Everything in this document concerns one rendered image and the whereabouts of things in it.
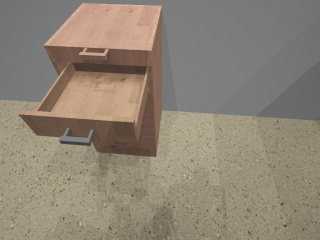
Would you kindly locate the handle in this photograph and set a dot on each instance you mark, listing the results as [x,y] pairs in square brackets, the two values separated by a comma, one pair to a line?
[71,140]
[93,56]

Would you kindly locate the drawer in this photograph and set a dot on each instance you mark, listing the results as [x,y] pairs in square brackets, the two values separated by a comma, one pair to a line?
[107,98]

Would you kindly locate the cabinet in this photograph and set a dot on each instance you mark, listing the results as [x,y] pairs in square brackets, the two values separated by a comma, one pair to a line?
[130,35]

